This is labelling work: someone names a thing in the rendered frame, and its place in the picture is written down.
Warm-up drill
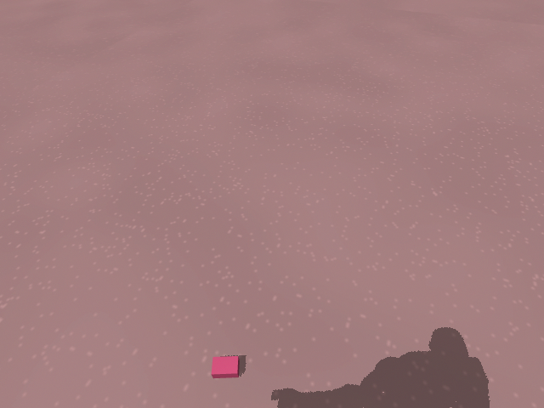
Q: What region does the small box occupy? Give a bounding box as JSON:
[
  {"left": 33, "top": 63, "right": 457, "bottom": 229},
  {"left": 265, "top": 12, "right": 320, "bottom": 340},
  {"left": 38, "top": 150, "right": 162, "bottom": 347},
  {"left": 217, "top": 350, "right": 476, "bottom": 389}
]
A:
[{"left": 212, "top": 356, "right": 240, "bottom": 378}]

